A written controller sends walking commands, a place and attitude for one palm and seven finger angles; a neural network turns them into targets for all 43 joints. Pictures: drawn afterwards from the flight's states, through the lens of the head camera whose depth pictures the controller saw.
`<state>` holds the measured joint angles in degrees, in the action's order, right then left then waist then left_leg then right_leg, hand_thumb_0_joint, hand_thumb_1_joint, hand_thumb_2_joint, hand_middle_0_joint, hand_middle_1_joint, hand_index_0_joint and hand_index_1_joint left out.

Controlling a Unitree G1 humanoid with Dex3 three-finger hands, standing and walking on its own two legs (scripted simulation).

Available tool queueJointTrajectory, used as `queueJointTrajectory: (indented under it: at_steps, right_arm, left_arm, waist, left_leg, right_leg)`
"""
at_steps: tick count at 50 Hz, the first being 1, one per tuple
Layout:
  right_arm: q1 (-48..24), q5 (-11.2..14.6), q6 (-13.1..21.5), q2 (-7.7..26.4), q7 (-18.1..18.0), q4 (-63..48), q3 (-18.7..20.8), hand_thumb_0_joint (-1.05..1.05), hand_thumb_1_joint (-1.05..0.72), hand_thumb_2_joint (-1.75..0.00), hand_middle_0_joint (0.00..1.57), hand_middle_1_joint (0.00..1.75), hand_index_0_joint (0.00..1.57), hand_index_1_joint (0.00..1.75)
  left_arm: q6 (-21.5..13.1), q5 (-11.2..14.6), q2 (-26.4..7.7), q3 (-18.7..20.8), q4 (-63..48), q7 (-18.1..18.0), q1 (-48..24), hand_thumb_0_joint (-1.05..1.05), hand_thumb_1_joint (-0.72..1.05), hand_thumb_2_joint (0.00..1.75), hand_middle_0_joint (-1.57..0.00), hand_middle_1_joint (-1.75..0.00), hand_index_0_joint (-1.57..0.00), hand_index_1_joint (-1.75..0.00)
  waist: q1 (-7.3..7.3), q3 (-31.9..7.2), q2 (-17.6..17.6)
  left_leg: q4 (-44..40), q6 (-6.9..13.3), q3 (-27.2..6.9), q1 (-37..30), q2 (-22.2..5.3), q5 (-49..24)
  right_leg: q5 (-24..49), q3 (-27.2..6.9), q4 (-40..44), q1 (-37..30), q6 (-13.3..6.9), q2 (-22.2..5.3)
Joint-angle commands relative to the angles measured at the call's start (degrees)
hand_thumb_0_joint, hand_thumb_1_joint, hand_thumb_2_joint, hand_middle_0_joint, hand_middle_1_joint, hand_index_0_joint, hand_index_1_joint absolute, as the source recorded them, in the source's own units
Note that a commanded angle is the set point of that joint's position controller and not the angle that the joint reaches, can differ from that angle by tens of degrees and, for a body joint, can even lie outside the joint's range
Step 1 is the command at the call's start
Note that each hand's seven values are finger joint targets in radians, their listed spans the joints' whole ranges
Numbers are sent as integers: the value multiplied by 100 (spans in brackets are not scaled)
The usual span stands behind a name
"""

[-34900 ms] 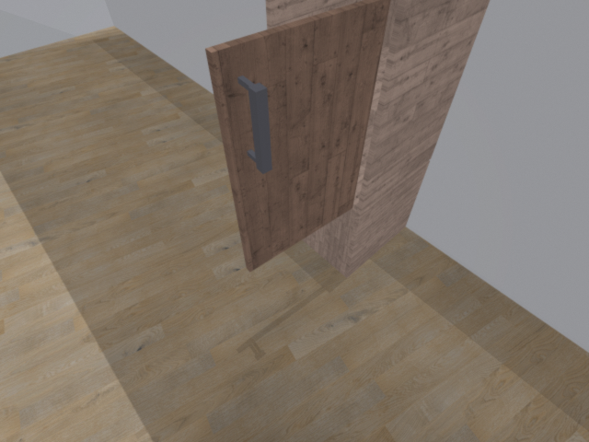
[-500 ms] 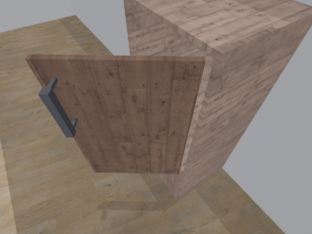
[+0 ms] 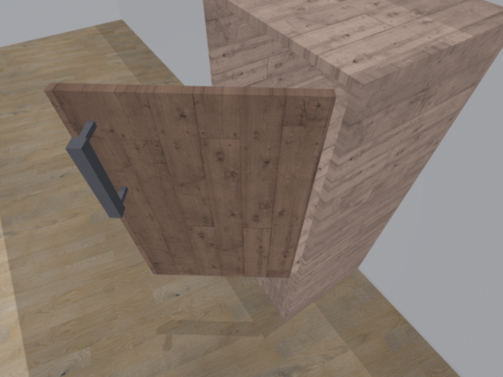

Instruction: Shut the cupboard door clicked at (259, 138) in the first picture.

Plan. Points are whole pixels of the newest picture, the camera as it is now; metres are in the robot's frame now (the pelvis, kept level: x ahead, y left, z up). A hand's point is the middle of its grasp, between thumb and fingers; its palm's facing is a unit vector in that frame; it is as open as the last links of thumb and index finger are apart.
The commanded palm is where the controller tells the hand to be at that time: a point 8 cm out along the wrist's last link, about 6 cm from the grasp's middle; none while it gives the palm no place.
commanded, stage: shuffle to correct the standing spot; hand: left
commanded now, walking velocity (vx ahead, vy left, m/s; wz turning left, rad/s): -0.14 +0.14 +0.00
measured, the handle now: (104, 173) +0.38 +0.27 +0.11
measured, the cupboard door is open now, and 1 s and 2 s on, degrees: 55 55 55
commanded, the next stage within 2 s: come to a stop and stand still in 0.04 s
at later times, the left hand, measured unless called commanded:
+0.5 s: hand out of the picture -0.01 +0.20 -0.18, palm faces +0.03 -0.98 -0.19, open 7.3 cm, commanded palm none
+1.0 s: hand out of the picture -0.01 +0.17 -0.18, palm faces +0.06 -0.99 -0.16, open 7.3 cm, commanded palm none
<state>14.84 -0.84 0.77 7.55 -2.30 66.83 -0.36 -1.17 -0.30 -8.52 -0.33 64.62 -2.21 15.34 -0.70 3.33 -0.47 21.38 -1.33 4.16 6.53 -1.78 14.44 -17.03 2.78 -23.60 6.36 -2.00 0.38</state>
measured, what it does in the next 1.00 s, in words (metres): stands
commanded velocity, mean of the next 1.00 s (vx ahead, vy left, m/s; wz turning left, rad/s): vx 0.01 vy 0.00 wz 0.00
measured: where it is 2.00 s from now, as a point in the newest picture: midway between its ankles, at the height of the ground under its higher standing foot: outside the picture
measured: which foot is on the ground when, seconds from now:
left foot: down 0.00-1.00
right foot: down 0.00-1.00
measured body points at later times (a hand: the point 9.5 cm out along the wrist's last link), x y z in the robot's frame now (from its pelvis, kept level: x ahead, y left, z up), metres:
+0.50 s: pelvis -0.02 +0.02 +0.00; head +0.00 +0.03 +0.45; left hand -0.01 +0.25 -0.16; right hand -0.01 -0.20 -0.16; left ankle -0.03 +0.13 -0.74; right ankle -0.05 -0.09 -0.74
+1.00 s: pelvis +0.01 +0.02 +0.00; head +0.04 +0.02 +0.45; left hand -0.02 +0.23 -0.17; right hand -0.01 -0.19 -0.16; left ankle -0.03 +0.13 -0.74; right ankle -0.05 -0.09 -0.74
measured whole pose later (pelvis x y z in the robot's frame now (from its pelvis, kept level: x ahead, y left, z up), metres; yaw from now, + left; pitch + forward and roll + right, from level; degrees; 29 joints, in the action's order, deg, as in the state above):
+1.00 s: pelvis +0.01 +0.02 +0.00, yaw +1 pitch +0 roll +1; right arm 15.5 -0.9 1.4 6.0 -2.7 68.0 -0.1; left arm -1.1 -0.3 -7.1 0.0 65.4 -2.4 16.5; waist -0.7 3.6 -1.5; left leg 22.2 0.2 3.8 6.7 -0.3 15.5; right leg -17.6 3.1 -23.4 5.7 -0.4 -1.1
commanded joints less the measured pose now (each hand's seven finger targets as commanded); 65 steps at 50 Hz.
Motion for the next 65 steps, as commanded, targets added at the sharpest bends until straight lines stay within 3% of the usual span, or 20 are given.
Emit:
queueJointTrajectory:
  at_steps: [1, 4, 8, 10, 11, 13, 16, 20, 23, 28, 34, 40, 44, 56, 57, 58, 59, 60, 62, 65]
  right_arm:
    - [333, 22, 37, 463, -13, -273, 135, 0, -90, -90, 20, 30, 20, 30]
    - [297, 7, -65, 567, -16, -453, 227, 0, -90, -90, 20, 30, 20, 30]
    - [180, 2, -179, 550, 2, -682, 310, 0, -90, -90, 20, 30, 20, 30]
    - [262, 12, -164, 427, 26, -654, 295, 0, -90, -90, 20, 30, 20, 30]
    - [292, 4, -128, 448, 43, -619, 274, 0, -90, -90, 20, 30, 20, 30]
    - [233, -6, -19, 535, 66, -539, 225, 0, -90, -90, 20, 30, 20, 30]
    - [89, -17, 52, 603, 77, -429, 184, 0, -90, -90, 20, 30, 20, 30]
    - [225, -33, 60, 502, 81, -284, 132, 0, -90, -90, 20, 30, 20, 30]
    - [264, -32, 76, 554, 74, -259, 122, 0, -90, -90, 20, 30, 20, 30]
    - [399, 0, 138, 454, 25, -162, 83, 0, -90, -90, 20, 30, 20, 30]
    - [552, 17, 156, 365, -18, -38, 87, 0, -90, -90, 20, 30, 20, 30]
    - [563, 24, 149, 271, -41, 5, 102, 0, -90, -90, 20, 30, 20, 30]
    - [562, 19, 148, 267, -45, 5, 110, 0, -90, -90, 20, 30, 20, 30]
    - [430, 7, 133, 364, -48, -36, 111, 0, -90, -90, 20, 30, 20, 30]
    - [-90, 108, 162, 771, 44, -501, 156, 0, -90, -90, 20, 30, 20, 30]
    - [251, 32, 115, 484, 84, -679, 131, 0, -90, -90, 20, 30, 20, 30]
    - [397, 36, 108, 453, 86, -666, 126, 0, -90, -90, 20, 30, 20, 30]
    - [507, -15, 150, 440, 94, -699, 110, 0, -90, -90, 20, 30, 20, 30]
    - [509, 11, 159, 605, 52, -766, 120, 0, -90, -90, 20, 30, 20, 30]
    - [372, 11, 120, 644, 31, -854, 92, 0, -90, -90, 20, 30, 20, 30]
  left_arm:
    - [-44, -24, -672, 185, -264, -92, 433, 0, 90, 90, -20, -30, -20, -30]
    - [16, -42, -809, 283, -385, -118, 399, 0, 90, 90, -20, -30, -20, -30]
    - [100, -68, -935, 358, -543, -126, 320, 0, 90, 90, -20, -30, -20, -30]
    - [98, -76, -803, 295, -604, -102, 109, 0, 90, 90, -20, -30, -20, -30]
    - [95, -70, -732, 259, -635, -83, -11, 0, 90, 90, -20, -30, -20, -30]
    - [69, -58, -636, 200, -608, -44, -71, 0, 90, 90, -20, -30, -20, -30]
    - [36, -67, -573, 147, -434, 6, 36, 0, 90, 90, -20, -30, -20, -30]
    - [51, -71, -476, 123, -314, 42, 193, 0, 90, 90, -20, -30, -20, -30]
    - [44, -65, -475, 116, -251, 49, 241, 0, 90, 90, -20, -30, -20, -30]
    - [-13, -28, -444, 112, -130, 16, 384, 0, 90, 90, -20, -30, -20, -30]
    - [-41, -16, -407, 122, -48, -29, 494, 0, 90, 90, -20, -30, -20, -30]
    - [-45, -20, -314, 121, -49, -50, 610, 0, 90, 90, -20, -30, -20, -30]
    - [-60, -18, -325, 132, -39, -64, 654, 0, 90, 90, -20, -30, -20, -30]
    - [-62, -28, -418, 151, -84, -57, 553, 0, 90, 90, -20, -30, -20, -30]
    - [-223, -120, -624, 122, 52, -258, 895, 0, 90, 90, -20, -30, -20, -30]
    - [-230, -78, -802, 187, -247, -226, 722, 0, 90, 90, -20, -30, -20, -30]
    - [-229, -67, -714, 120, -305, -181, 511, 0, 90, 90, -20, -30, -20, -30]
    - [-238, -63, -657, 117, -383, -138, 467, 0, 90, 90, -20, -30, -20, -30]
    - [-224, -30, -624, 110, -434, -125, 540, 0, 90, 90, -20, -30, -20, -30]
    - [-96, -35, -581, 76, -514, -90, 404, 0, 90, 90, -20, -30, -20, -30]
  waist:
    - [-33, -134, 174]
    - [-41, -342, 62]
    - [-37, -279, -441]
    - [85, -226, -568]
    - [124, -179, -407]
    - [58, -101, 13]
    - [9, 172, 59]
    - [3, 297, 156]
    - [13, 262, 259]
    - [13, -7, 111]
    - [41, -142, 84]
    - [16, 54, 2]
    - [24, -105, 42]
    - [9, 25, 51]
    - [-88, -120, 120]
    - [165, -405, 93]
    - [235, -450, 41]
    - [205, -766, 458]
    - [171, -815, 99]
    - [131, -183, 178]
  left_leg:
    - [-12, 167, -321, -11, -431, -1849]
    - [314, 123, -219, 83, -416, -1888]
    - [787, 59, -96, 410, -210, -1095]
    - [512, 98, -181, 147, -220, -717]
    - [329, 139, -274, -13, -292, -835]
    - [-113, 283, -547, 102, -489, -964]
    - [-420, 326, -656, 325, -472, -220]
    - [-612, 327, -717, 489, -480, 361]
    - [-592, 335, -761, 473, -507, 171]
    - [-209, 311, -536, 100, -451, -1359]
    - [-127, 289, -461, -96, -442, -1926]
    - [-129, 301, -446, -52, -415, -1814]
    - [-86, 288, -444, -152, -409, -1980]
    - [-142, 264, -455, -110, -402, -1938]
    - [1226, 135, -234, 223, -489, -2750]
    - [1058, 199, -331, 500, -306, -853]
    - [822, 196, -357, 592, -302, -433]
    - [690, 210, -340, 316, -288, -1202]
    - [850, 271, -412, 216, -405, -2067]
    - [580, 311, -467, 379, -428, -1834]
  right_leg:
    - [2869, -662, 55, 117, -86, -898]
    - [3209, -785, -203, 83, -180, -1057]
    - [3134, -1121, -140, 279, -420, -1409]
    - [2053, -1020, 24, 696, -378, -1253]
    - [1522, -872, 0, 912, -248, -1050]
    - [699, -575, 32, 805, -5, -695]
    - [144, -521, 319, 685, 56, -596]
    - [1, -400, 282, 570, 50, -548]
    - [232, -340, 168, 534, 57, -547]
    - [1146, -371, 233, 305, 74, -650]
    - [1674, -346, 211, 136, 65, -674]
    - [1764, -355, 267, 165, 51, -662]
    - [2024, -357, 237, 94, 41, -695]
    - [2166, -358, 305, 58, 26, -725]
    - [4259, -657, 164, 304, 174, -942]
    - [4211, -711, -54, -55, -21, -1145]
    - [3446, -645, -153, 54, -119, -1047]
    - [3701, -578, -439, -78, -203, -930]
    - [3358, -483, -519, -32, -164, -776]
    - [2195, -439, -409, 359, -141, -644]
